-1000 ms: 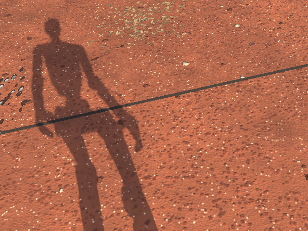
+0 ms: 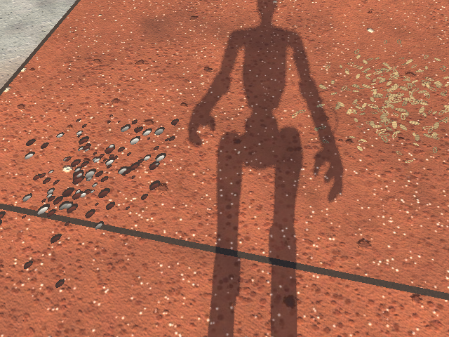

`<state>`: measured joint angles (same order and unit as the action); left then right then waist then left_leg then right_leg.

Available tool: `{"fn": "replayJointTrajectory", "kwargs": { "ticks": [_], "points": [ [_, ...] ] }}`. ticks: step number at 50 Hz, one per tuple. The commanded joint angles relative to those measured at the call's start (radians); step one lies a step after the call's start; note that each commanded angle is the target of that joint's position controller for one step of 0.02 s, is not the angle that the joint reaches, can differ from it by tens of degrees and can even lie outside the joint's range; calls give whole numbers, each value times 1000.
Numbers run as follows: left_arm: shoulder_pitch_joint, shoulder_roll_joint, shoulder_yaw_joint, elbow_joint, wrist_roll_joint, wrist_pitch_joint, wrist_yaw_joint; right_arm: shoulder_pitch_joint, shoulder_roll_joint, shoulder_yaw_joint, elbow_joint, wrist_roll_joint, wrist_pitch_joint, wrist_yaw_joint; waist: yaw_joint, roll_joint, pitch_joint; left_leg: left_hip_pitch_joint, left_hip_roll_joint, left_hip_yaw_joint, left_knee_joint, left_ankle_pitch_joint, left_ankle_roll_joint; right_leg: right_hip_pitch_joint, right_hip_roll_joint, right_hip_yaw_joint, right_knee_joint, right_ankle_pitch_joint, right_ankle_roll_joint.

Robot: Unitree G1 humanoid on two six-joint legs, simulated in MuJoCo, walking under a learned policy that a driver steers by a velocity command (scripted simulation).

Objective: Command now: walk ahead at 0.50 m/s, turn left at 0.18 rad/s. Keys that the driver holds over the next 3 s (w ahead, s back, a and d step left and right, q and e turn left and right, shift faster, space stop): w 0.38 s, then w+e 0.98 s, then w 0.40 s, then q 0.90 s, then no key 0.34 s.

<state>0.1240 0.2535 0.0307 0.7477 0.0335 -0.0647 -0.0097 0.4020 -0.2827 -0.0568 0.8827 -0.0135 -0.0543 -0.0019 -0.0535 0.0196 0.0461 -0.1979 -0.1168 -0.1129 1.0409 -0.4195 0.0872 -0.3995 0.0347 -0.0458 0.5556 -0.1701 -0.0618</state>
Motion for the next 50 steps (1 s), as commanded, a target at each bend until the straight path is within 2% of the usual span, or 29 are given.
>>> {"fn": "replayJointTrajectory", "kwargs": {
  "ticks": [1,3,6,9,12,16,19,20,21,22,23,24,25,26,27,28,30,33,37,39,42,44,46,47,48,49,50],
  "points": [
    [122,91,32,2,-7,-5,0,-26,-82,-10,-79,-13,-10,14,57,-56,-33,-366,116,-7,147,84,-6,300,-310,441,-341,-98,-151],
    [147,85,27,35,-13,-19,1,-13,-65,-3,-73,-27,8,27,32,-108,-28,-310,135,18,90,105,-22,238,-254,320,-368,61,-129],
    [201,105,33,71,-26,-39,-6,-57,-49,4,-86,-31,18,36,26,-106,-27,-364,161,59,35,158,-42,255,-244,248,-405,174,-150],
    [246,102,32,99,-27,-36,-7,-201,-36,16,-130,-29,17,41,54,-96,10,-446,200,102,-103,261,-67,278,-221,189,-446,191,-151],
    [288,109,34,124,-29,-35,-9,-317,-8,33,-163,-22,12,46,83,-97,18,-407,196,143,-284,358,-78,288,-194,127,-440,258,-130],
    [342,129,36,154,-23,-30,-4,-408,-18,37,-188,-15,7,42,109,-99,20,-350,169,169,-422,371,-61,358,-226,118,-396,343,-118],
    [337,144,39,170,-18,-21,4,-398,-38,30,-191,-18,0,33,88,-102,17,-289,145,173,-486,282,-23,425,-263,126,-322,462,-104],
    [333,146,39,174,-18,-18,7,-345,-47,23,-175,-22,-5,27,61,-97,-6,-201,121,175,-523,254,-9,426,-256,127,-243,570,-93],
    [325,144,37,179,-22,-13,8,-217,-61,13,-132,-30,-16,19,0,-65,-70,-33,97,182,-597,275,12,398,-220,100,-89,636,-76],
    [316,121,28,163,-28,-15,7,-46,-114,-6,-85,-48,-29,6,-64,-12,-182,220,194,81,-607,256,49,258,-172,72,127,487,-56],
    [381,13,0,116,-59,-18,2,68,-227,-36,-80,-68,-29,-6,-68,191,-335,536,505,-320,-651,154,145,-77,-37,-13,485,-7,-7],
    [383,92,23,135,-38,-8,13,56,-213,-40,-73,-30,-13,-1,-59,175,-339,476,573,-516,-758,116,179,-198,11,58,631,-354,-17],
    [320,120,36,132,-26,1,13,-38,-146,-21,-83,-17,-10,2,-19,79,-180,338,519,-370,-778,62,150,-231,-51,109,661,-283,-28],
    [283,93,31,129,-28,1,4,-111,-85,-6,-91,-13,-15,5,6,58,-88,211,472,-249,-826,98,123,-215,-88,108,621,-207,-27],
    [272,77,32,135,-26,9,-1,-143,-52,3,-89,-12,-23,5,28,66,-41,133,426,-151,-864,151,86,-183,-110,102,580,-167,-23],
    [281,70,33,141,-11,23,-8,-151,-35,8,-79,-8,-30,1,52,84,-14,75,392,-76,-887,207,62,-151,-122,98,557,-143,-13],
    [280,48,33,144,-5,43,-21,-134,-40,5,-66,-7,-49,-2,68,68,-16,52,375,8,-907,317,56,-137,-121,87,567,-92,0],
    [194,38,37,113,-6,55,-33,-97,-56,-3,-41,0,-62,-5,72,47,5,87,367,107,-926,413,58,-239,-136,79,541,7,15],
    [61,23,30,64,-6,55,-43,-49,-43,-1,-9,-3,-59,-8,54,43,38,120,343,215,-922,502,53,-300,-131,47,381,133,28],
    [-9,10,20,39,-4,52,-50,-32,-50,-2,3,-2,-58,-11,38,45,49,133,339,262,-912,554,45,-270,-120,7,263,186,23],
    [-98,8,12,-1,1,50,-58,22,-68,-6,31,-4,-52,-19,11,42,64,213,367,303,-886,648,39,-251,-104,-53,144,173,-8],
    [-115,16,13,-17,3,49,-59,38,-79,-9,45,-7,-42,-25,15,45,60,280,383,331,-831,786,31,-226,-79,-81,98,109,-39],
    [-75,32,21,-12,5,51,-52,25,-105,-14,47,-10,-31,-31,43,71,19,326,389,363,-709,1083,21,-138,-21,-120,79,5,-80],
    [-19,46,29,0,6,50,-46,17,-122,-19,47,-11,-22,-34,71,84,-18,338,392,373,-605,1204,20,-71,15,-133,74,-56,-105],
    [70,65,41,24,6,45,-40,13,-137,-23,45,-12,-12,-33,108,84,-74,323,393,375,-450,1223,21,33,49,-130,44,-95,-132],
    [216,97,61,70,14,35,-29,-2,-142,-25,35,-7,-4,-29,178,44,-153,222,376,389,-222,1084,-1,240,65,-97,-47,-62,-166],
    [331,197,93,94,22,33,-13,5,-95,-13,0,-9,-8,-24,211,-71,-248,-15,332,385,87,626,-32,482,-144,180,-80,-147,-224]
  ]
}}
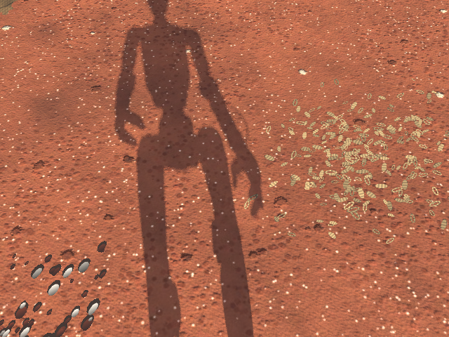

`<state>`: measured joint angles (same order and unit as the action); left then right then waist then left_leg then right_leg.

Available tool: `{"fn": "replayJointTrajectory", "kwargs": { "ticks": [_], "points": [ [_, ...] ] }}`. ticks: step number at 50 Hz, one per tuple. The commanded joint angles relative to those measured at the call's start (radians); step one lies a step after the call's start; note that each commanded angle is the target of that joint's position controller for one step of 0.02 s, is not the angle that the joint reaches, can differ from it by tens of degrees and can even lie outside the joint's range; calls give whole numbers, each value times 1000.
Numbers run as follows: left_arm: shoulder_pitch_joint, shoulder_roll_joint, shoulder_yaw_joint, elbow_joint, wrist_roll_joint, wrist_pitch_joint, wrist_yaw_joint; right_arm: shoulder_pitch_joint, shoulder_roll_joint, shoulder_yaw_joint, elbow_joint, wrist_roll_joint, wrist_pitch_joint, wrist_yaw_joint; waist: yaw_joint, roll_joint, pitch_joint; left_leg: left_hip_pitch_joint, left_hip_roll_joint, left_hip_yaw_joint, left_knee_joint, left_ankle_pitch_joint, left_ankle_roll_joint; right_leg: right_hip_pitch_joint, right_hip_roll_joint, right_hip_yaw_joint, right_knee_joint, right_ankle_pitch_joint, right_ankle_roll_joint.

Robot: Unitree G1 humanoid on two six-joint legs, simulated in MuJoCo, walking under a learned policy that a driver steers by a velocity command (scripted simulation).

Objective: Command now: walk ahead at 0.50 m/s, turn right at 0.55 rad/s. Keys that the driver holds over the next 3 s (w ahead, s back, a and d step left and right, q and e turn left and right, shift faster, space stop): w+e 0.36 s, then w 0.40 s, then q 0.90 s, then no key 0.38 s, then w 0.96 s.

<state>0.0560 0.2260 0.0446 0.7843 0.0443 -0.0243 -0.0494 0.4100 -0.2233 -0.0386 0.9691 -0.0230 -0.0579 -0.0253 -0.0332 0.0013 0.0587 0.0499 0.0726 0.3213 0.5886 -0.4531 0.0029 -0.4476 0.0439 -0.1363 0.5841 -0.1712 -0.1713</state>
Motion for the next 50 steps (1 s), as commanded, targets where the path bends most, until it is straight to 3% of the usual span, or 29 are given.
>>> {"fn": "replayJointTrajectory", "kwargs": {
  "ticks": [1,2,3,4,6,8,10,13,20,23,24,25,26,27,28,29,30,31,32,35,38,40,42,43,47,49,50],
  "points": [
    [337,322,101,30,-11,4,30,-7,-87,-23,-167,16,-15,21,115,-263,-319,-696,-111,-169,885,-104,-10,763,-397,865,-259,-96,-290],
    [346,292,97,31,-33,16,35,-139,-153,-31,-188,1,-27,24,158,-58,-253,-813,-51,-346,886,-22,0,724,-379,798,-310,-43,-262],
    [295,246,84,38,-37,15,44,-168,-136,-24,-203,15,-41,28,124,-28,-139,-821,-5,-353,816,77,8,605,-359,661,-317,36,-228],
    [255,194,71,41,-36,10,46,-144,-134,-24,-187,15,-47,25,70,41,-63,-755,29,-350,709,122,6,471,-308,565,-332,167,-178],
    [197,152,55,31,-44,-8,51,-109,-122,-22,-176,-19,-13,26,10,29,-51,-631,53,-356,603,136,-18,339,-218,434,-350,297,-132],
    [219,164,54,36,-49,-29,46,-107,-107,-21,-184,-28,18,34,-2,11,-63,-609,46,-338,544,144,-40,303,-183,396,-359,368,-132],
    [254,190,60,41,-46,-35,44,-166,-99,-19,-210,-26,29,38,11,-8,-47,-643,44,-323,465,207,-56,284,-160,384,-377,344,-121],
    [319,192,61,49,-45,-33,43,-300,-105,-17,-257,-21,31,40,58,-39,-15,-717,37,-319,318,322,-69,316,-143,402,-386,303,-91],
    [419,201,60,58,-32,-29,56,-483,-107,0,-329,-9,11,53,131,-70,-15,-717,-25,-317,59,428,-40,469,-164,446,-308,409,-60],
    [386,210,56,55,-28,-37,66,-410,-129,-5,-317,-8,-2,51,83,-87,-20,-536,-51,-318,-44,383,12,457,-192,455,-265,500,-13],
    [368,220,57,54,-27,-42,66,-332,-149,-15,-292,-7,-6,45,48,-89,-46,-424,-80,-306,-62,335,32,447,-185,444,-199,622,4],
    [354,224,56,58,-27,-45,61,-201,-168,-26,-250,-8,-15,34,-16,-56,-108,-271,-103,-288,-122,334,54,437,-142,404,-43,693,23],
    [356,196,46,51,-30,-51,55,-61,-210,-39,-223,-20,-27,21,-77,-7,-204,-58,0,-386,-140,286,92,329,-88,363,176,545,43],
    [468,103,26,26,-64,-53,50,43,-321,-66,-221,-42,-26,13,-54,203,-359,221,279,-822,-182,147,206,60,51,265,524,69,91],
    [494,141,28,41,-43,-50,52,12,-298,-67,-201,-18,-9,24,-22,246,-344,190,348,-1104,-322,90,256,-92,94,263,649,-342,88],
    [426,164,32,46,-23,-41,53,-87,-217,-51,-220,-4,-4,30,9,103,-170,37,314,-983,-333,-6,249,-143,27,284,700,-265,84],
    [347,159,27,34,-17,-41,44,-147,-153,-35,-226,0,-7,35,11,20,-86,-79,261,-841,-352,37,228,-135,-9,276,653,-195,85],
    [313,144,25,23,-18,-38,36,-166,-130,-26,-217,-5,-10,34,25,37,-46,-144,210,-731,-376,133,201,-120,-37,263,598,-167,86],
    [307,138,22,19,-8,-29,30,-160,-119,-21,-199,-2,-16,31,41,73,-31,-189,172,-652,-393,220,183,-92,-55,253,557,-155,94],
    [313,117,14,27,-1,-12,19,-104,-131,-23,-157,11,-42,39,57,94,-49,-197,144,-549,-415,422,195,-80,-63,219,514,-122,115],
    [189,105,3,-11,0,-10,12,-62,-140,-26,-127,15,-45,41,41,81,-14,-172,134,-490,-468,441,209,-178,-110,172,409,-28,142],
    [105,78,-11,-37,-1,-15,13,-37,-123,-18,-104,19,-40,41,31,71,12,-188,96,-431,-439,689,201,-156,-113,124,270,24,168],
    [63,44,-28,-44,-9,-21,17,-11,-135,-19,-83,20,-36,40,19,83,-10,-204,64,-374,-374,926,177,-58,-77,89,142,77,181],
    [51,46,-29,-42,-14,-23,21,9,-145,-21,-73,19,-32,38,10,90,-29,-189,59,-371,-342,982,166,-24,-55,81,103,106,183],
    [64,96,-19,-34,-22,-33,50,4,-172,-31,-71,18,-11,27,18,117,-66,-124,71,-450,-202,977,134,65,-20,124,-21,102,157],
    [184,131,-6,4,-11,-52,67,-37,-172,-35,-86,32,-4,22,81,66,-101,-161,29,-466,-38,865,94,247,-37,140,-185,236,129],
    [273,198,10,14,9,-65,78,-33,-134,-27,-121,44,-9,21,99,-33,-203,-284,-23,-442,152,593,65,456,-212,267,-146,568,89]
  ]
}}
Over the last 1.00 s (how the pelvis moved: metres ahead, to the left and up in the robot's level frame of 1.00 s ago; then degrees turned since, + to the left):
0.51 0.00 -0.01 -16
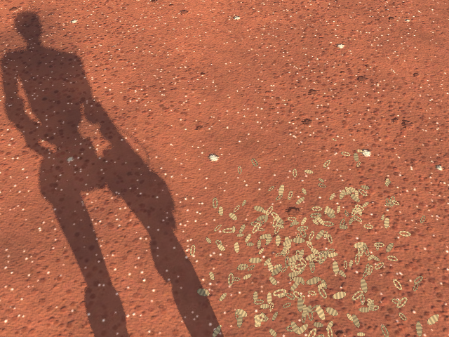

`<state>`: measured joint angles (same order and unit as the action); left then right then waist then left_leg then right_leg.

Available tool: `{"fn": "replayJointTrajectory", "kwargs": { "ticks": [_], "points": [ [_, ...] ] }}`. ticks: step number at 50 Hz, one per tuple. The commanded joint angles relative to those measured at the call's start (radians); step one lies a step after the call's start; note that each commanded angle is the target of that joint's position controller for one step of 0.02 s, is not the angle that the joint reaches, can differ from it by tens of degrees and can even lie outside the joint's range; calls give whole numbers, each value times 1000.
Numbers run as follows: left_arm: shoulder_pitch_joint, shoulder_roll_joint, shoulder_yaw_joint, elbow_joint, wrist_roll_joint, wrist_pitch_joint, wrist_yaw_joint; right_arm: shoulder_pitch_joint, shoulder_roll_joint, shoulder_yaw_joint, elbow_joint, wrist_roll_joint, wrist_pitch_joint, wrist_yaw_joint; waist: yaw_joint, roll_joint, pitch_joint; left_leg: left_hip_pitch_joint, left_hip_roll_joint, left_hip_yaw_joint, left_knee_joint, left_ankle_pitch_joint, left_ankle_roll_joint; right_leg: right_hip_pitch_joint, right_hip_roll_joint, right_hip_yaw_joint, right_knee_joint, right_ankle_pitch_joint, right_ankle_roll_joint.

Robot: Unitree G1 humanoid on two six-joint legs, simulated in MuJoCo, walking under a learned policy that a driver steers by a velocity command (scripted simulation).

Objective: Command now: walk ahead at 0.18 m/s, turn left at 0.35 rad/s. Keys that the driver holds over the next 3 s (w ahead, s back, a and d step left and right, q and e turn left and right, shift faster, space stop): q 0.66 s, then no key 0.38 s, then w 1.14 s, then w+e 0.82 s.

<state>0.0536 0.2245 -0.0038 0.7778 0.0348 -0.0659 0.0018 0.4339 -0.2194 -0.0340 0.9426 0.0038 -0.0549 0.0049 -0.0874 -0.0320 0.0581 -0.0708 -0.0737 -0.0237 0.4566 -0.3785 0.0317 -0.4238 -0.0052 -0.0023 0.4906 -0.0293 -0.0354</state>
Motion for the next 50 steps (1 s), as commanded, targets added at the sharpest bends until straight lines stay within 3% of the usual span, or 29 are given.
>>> {"fn": "replayJointTrajectory", "kwargs": {
  "ticks": [1,2,3,4,5,6,9,13,18,20,21,22,23,24,25,26,28,31,37,41,43,44,45,46,47,48,50],
  "points": [
    [302,265,76,0,14,-11,23,87,-38,-14,-104,38,-2,-21,110,-205,-359,-357,-7,-5,567,-215,16,663,-464,359,29,878,-184],
    [302,226,78,-9,-29,13,17,109,-124,-35,-73,15,27,-37,132,-147,-411,-398,-6,-5,707,-329,19,604,-477,398,-1,802,-250],
    [243,165,62,-26,-32,22,19,56,-145,-48,-72,-6,44,-35,111,-65,-299,-429,31,-23,760,-258,11,495,-415,325,-59,617,-235],
    [168,116,47,-38,-26,26,27,-2,-133,-49,-83,-18,54,-26,90,-58,-198,-448,62,-18,744,-186,-3,389,-356,250,-113,469,-202],
    [131,99,41,-41,-22,29,36,-34,-124,-52,-93,-23,65,-17,74,-84,-137,-440,83,-16,724,-136,-21,308,-316,184,-155,403,-181],
    [118,102,42,-39,-20,32,43,-34,-116,-53,-96,-29,80,-9,60,-109,-114,-404,88,-5,718,-99,-38,240,-290,130,-183,353,-173],
    [116,115,50,-36,-11,29,44,-31,-98,-55,-108,-26,109,-2,42,-82,-136,-365,78,18,702,-59,-56,186,-283,57,-201,290,-193],
    [105,131,59,-34,-4,39,41,-126,-90,-46,-160,-28,133,17,58,-113,-118,-346,106,42,516,-1,-47,155,-285,3,-235,-5,-182],
    [129,187,83,-27,0,64,26,-195,-113,-43,-218,-19,134,34,87,-115,-124,-241,93,98,315,-37,-13,154,-328,-16,-200,-145,-160],
    [120,207,93,-26,-9,75,24,-159,-112,-43,-219,-18,122,36,59,-85,-126,-134,74,118,150,29,17,120,-321,-55,-128,-169,-108],
    [147,198,96,-16,-6,83,21,-125,-129,-48,-208,-20,113,32,49,-24,-114,-67,71,75,32,78,35,69,-296,-95,-46,-211,-50],
    [191,146,89,-15,-5,94,11,-115,-198,-61,-214,-31,100,20,56,206,-70,-52,238,-194,-191,57,74,-39,-192,-194,189,-369,33],
    [145,98,74,-85,-14,103,23,-136,-349,-94,-249,-29,98,12,57,378,5,-116,471,-540,-251,273,206,-247,-3,-164,348,-602,95],
    [61,131,77,-93,-2,114,30,-90,-325,-103,-229,-39,101,-4,9,242,2,-171,450,-478,-235,294,261,-213,-27,-22,512,-564,85],
    [82,126,79,-86,-18,117,25,-150,-270,-85,-233,-31,101,-13,61,195,1,-196,375,-376,-220,257,236,-192,-36,18,542,-464,78],
    [115,133,83,-65,-27,109,19,-231,-234,-74,-248,-26,104,-14,103,169,4,-199,299,-297,-210,232,190,-171,-37,30,529,-372,68],
    [168,157,94,-35,-1,100,12,-280,-194,-63,-273,-15,97,-11,115,173,-63,-129,238,-238,-165,399,177,-150,-13,14,575,-311,63],
    [150,131,89,-51,-10,104,9,-214,-203,-68,-264,-7,88,-3,91,120,-101,-41,247,-268,-134,493,194,-166,-7,26,546,-325,76],
    [116,120,75,-76,-20,109,21,-165,-209,-69,-256,-22,89,-8,47,159,-105,-20,258,-333,-111,468,214,-81,5,27,343,-381,67],
    [147,120,69,-76,-33,103,28,-201,-213,-64,-251,-29,93,-4,58,165,-109,-88,249,-359,-83,537,192,79,32,8,199,-400,37],
    [201,105,64,-60,-34,95,32,-236,-204,-58,-246,-19,97,-7,97,146,-108,-129,223,-359,-50,526,153,201,41,-6,6,-297,18],
    [227,100,60,-51,-26,86,37,-248,-189,-50,-245,-11,96,-11,116,121,-107,-185,195,-352,-29,443,109,299,19,16,-145,-179,6],
    [215,150,64,-60,-7,74,43,-227,-138,-34,-250,-10,90,-12,93,1,-112,-250,130,-300,45,279,51,357,-128,174,-243,-187,-21],
    [135,231,73,-89,-5,69,39,-192,-103,-25,-253,-3,86,-13,46,-153,-86,-332,-34,-145,118,24,9,331,-308,383,-280,-9,-103],
    [134,199,68,-80,-7,67,31,-211,-161,-39,-235,-20,94,-17,80,-162,-89,-241,-16,-95,251,-146,-4,213,-364,389,-251,63,-197],
    [112,148,52,-79,-12,62,24,-212,-171,-44,-223,-16,98,-13,69,-113,-66,-226,-5,-104,313,-128,-9,194,-320,342,-253,76,-208],
    [75,129,43,-70,-16,59,26,-205,-151,-42,-198,-16,101,-7,53,-117,-44,-226,4,-89,328,-66,-27,211,-222,223,-226,107,-155]
  ]
}}
Over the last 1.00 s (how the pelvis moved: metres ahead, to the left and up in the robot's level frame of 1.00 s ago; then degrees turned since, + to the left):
0.51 -0.07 0.01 -14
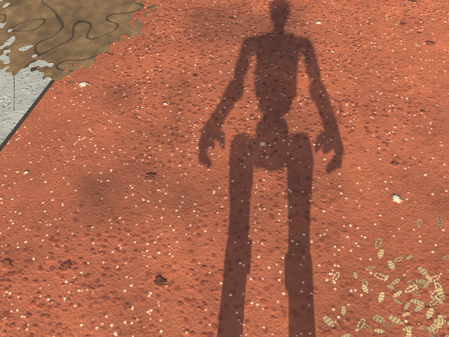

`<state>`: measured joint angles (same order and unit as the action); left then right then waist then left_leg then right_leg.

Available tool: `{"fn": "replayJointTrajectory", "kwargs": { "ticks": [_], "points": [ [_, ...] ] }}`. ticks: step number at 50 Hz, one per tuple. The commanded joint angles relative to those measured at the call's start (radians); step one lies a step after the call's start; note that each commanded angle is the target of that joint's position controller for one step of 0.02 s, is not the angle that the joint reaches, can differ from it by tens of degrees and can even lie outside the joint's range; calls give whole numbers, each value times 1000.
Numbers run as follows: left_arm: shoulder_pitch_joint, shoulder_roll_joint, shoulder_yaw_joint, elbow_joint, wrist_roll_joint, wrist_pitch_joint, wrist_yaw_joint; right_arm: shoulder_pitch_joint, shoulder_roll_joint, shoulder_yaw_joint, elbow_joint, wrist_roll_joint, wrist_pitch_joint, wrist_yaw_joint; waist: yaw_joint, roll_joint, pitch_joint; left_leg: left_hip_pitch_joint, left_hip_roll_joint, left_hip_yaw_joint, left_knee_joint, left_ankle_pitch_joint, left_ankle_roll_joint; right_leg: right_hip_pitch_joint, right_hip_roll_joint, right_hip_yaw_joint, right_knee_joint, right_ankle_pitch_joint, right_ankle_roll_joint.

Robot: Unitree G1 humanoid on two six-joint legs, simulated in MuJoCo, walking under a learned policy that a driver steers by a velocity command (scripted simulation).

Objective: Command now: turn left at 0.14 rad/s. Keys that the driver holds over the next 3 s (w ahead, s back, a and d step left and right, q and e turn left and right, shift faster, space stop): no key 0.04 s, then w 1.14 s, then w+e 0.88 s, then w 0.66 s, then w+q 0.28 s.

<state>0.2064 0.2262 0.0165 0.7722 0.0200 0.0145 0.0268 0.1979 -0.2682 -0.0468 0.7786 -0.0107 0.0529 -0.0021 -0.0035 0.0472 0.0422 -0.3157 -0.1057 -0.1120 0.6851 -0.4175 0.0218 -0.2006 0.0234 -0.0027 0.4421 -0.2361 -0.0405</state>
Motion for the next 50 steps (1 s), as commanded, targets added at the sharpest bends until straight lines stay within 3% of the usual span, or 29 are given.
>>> {"fn": "replayJointTrajectory", "kwargs": {
  "ticks": [1,2,3,4,6,9,10,11,12,13,15,18,21,24,26,27,28,29,30,31,32,33,35,38,41,44,46,50],
  "points": [
    [-74,131,22,-53,-3,-22,4,39,-89,-24,-26,-4,-6,4,-31,-212,-35,17,45,13,56,-17,-26,29,-224,188,-149,383,-136],
    [-57,137,24,-42,-3,-21,3,39,-75,-17,-13,-3,-7,4,-19,-209,-46,23,45,37,7,-18,-34,68,-206,165,-121,444,-130],
    [-21,137,24,-29,-1,-20,-1,35,-59,-7,-4,-3,-8,3,2,-203,-81,46,48,60,-54,-11,-36,106,-202,169,-128,355,-129],
    [10,155,32,-12,2,-15,-5,22,-56,-3,2,-5,-10,0,22,-213,-84,53,41,90,-98,-3,-33,125,-197,192,-146,181,-131],
    [56,198,56,16,1,6,-12,-1,-72,-5,8,-17,-19,1,39,-220,-27,46,28,140,-165,-4,-12,101,-200,257,-196,-203,-142],
    [20,172,61,20,-7,14,-19,65,-54,2,50,-22,-46,-3,-13,-160,38,257,58,119,-326,56,53,-111,-170,251,-182,-400,-113],
    [-36,138,54,-1,-7,3,-22,148,-83,-3,75,-26,-60,-10,-59,-86,33,378,142,8,-371,-15,93,-249,-134,200,-76,-370,-89],
    [-127,87,39,-49,-16,-11,-29,228,-167,-26,101,-18,-68,-15,-101,115,43,419,278,-257,-484,-259,168,-409,-1,42,115,-294,-37],
    [-199,113,42,-80,2,-24,-32,269,-204,-40,124,-14,-75,-12,-133,164,126,404,432,-441,-600,-305,235,-518,16,-39,265,-243,-25],
    [-214,144,54,-83,8,-34,-33,249,-168,-32,127,-21,-85,-11,-111,86,167,382,457,-452,-607,-225,263,-556,-31,11,367,-222,-26],
    [-132,145,60,-46,7,-46,-50,187,-139,-26,119,-15,-100,-12,-52,53,119,418,391,-328,-603,-88,233,-543,-63,24,429,-157,-19],
    [-137,120,54,-38,14,-46,-71,187,-111,-18,139,-11,-120,-6,-43,68,68,394,311,-162,-589,136,200,-474,-65,-24,416,-66,7],
    [-205,93,42,-66,12,-41,-82,219,-116,-18,168,-9,-127,-2,-55,74,85,316,300,-91,-578,241,187,-399,-68,-49,307,5,23],
    [-218,104,43,-80,7,-39,-78,231,-145,-24,187,-10,-130,0,-50,82,89,260,321,-62,-547,351,168,-275,-54,-70,205,27,3],
    [-147,119,52,-61,6,-41,-66,215,-161,-27,194,-6,-128,1,-7,70,72,216,331,-41,-481,484,146,-126,-23,-95,149,36,-23],
    [-52,128,61,-28,9,-45,-57,202,-167,-27,198,-4,-127,1,43,42,36,191,306,-6,-366,619,126,5,7,-109,102,49,-36],
    [96,162,79,27,17,-55,-44,212,-152,-22,203,-5,-126,2,100,-21,-46,138,247,54,-151,699,105,193,16,-96,68,16,-57],
    [274,249,101,52,37,-67,-28,204,-100,-5,170,3,-127,5,173,-163,-175,-51,168,121,187,481,64,413,-217,197,-33,-234,-117],
    [341,337,113,80,27,-67,-32,252,-34,6,147,7,-129,7,139,-362,-252,-262,11,101,454,-112,46,487,-428,679,-236,-425,-200],
    [232,265,96,73,7,-63,-36,193,-103,-13,150,-11,-124,5,89,-195,-118,-324,79,0,548,-62,76,343,-401,669,-269,-494,-186],
    [118,206,80,47,-1,-66,-40,161,-109,-17,143,-10,-126,16,41,-127,-21,-320,133,19,531,48,88,217,-372,530,-265,-411,-172],
    [63,159,66,41,1,-73,-45,145,-87,-12,144,-8,-129,23,15,-99,9,-284,167,37,483,112,87,140,-319,417,-279,-255,-158],
    [52,119,52,57,-1,-89,-43,167,-56,-6,160,-25,-111,32,-19,-128,6,-210,198,62,427,157,66,67,-255,274,-304,-68,-137],
    [123,119,50,101,-8,-110,-40,103,-42,-4,144,-26,-95,43,-23,-116,23,-259,208,94,385,213,40,74,-236,187,-335,91,-159],
    [191,110,45,137,-10,-113,-38,-31,-37,-1,101,-28,-89,48,1,-95,58,-370,221,121,281,300,11,121,-225,136,-360,169,-170],
    [227,103,39,162,-12,-114,-37,-155,-14,10,59,-24,-94,51,23,-93,71,-358,202,155,106,391,-5,132,-197,71,-350,288,-160],
    [255,107,38,179,-11,-116,-32,-220,-4,18,38,-20,-97,52,40,-100,72,-316,181,179,6,436,0,146,-194,46,-342,360,-154],
    [291,119,38,214,-3,-111,-22,-278,-20,16,7,-17,-102,44,45,-103,76,-282,154,188,-99,408,40,260,-236,41,-297,507,-147]
  ]
}}
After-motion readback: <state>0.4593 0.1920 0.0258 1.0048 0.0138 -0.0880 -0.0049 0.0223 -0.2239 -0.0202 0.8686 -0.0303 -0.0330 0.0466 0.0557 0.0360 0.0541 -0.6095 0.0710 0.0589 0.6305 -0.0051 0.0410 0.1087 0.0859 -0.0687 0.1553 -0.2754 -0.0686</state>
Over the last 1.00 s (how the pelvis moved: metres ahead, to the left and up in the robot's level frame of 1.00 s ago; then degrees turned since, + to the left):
0.02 0.00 0.01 28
